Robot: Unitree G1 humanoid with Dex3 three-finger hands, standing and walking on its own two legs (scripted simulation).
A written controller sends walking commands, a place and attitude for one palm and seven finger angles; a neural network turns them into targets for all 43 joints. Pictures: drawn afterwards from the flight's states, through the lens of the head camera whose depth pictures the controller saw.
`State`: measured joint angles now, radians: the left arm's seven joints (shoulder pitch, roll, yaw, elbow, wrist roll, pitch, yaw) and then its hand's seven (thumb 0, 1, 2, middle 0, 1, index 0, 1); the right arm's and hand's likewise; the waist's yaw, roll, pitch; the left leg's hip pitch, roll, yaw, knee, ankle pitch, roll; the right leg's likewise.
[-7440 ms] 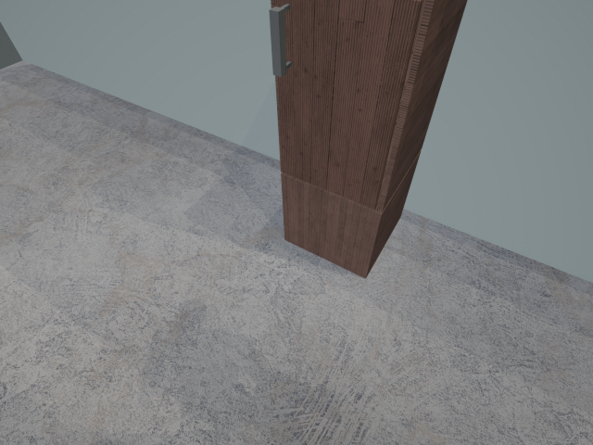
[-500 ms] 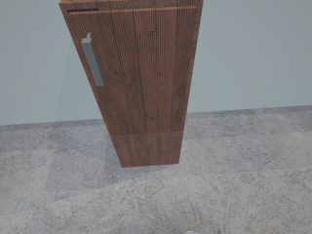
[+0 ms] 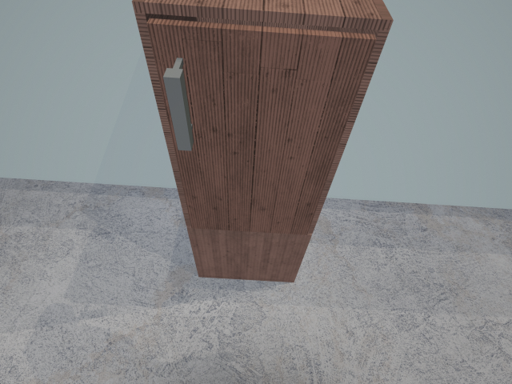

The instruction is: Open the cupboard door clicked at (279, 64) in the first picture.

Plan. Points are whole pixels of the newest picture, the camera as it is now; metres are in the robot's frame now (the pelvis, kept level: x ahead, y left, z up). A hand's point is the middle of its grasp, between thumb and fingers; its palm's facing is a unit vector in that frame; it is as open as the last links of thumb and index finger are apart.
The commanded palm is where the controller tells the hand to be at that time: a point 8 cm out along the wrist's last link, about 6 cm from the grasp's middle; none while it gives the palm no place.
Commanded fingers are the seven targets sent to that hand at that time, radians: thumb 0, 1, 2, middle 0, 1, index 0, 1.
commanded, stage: come to a stop and stand still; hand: left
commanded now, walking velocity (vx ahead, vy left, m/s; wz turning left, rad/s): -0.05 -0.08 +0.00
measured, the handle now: (182, 106) +0.53 +0.19 +0.13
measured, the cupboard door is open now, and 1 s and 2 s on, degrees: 0 0 0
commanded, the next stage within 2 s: none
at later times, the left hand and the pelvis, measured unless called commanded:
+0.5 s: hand out of the picture +0.01 +0.17 -0.17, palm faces +0.03 -0.98 -0.21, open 7.4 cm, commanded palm none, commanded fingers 0.00 0.90 0.90 -0.20 -0.30 -0.20 -0.30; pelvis -0.06 -0.02 -0.01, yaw +0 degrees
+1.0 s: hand out of the picture -0.16 +0.18 -0.17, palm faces +0.06 -0.98 -0.21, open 7.4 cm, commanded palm none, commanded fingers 0.00 0.90 0.90 -0.20 -0.30 -0.20 -0.30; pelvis -0.12 +0.00 +0.00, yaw +1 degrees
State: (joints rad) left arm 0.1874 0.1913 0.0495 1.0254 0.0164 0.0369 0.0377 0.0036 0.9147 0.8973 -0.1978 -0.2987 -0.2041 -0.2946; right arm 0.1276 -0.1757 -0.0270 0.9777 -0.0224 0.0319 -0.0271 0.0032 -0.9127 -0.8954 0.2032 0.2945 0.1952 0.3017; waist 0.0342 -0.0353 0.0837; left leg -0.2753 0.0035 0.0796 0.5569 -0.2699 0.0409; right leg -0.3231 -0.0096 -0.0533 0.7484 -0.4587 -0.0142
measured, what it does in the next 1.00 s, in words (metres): walks backwards: right foot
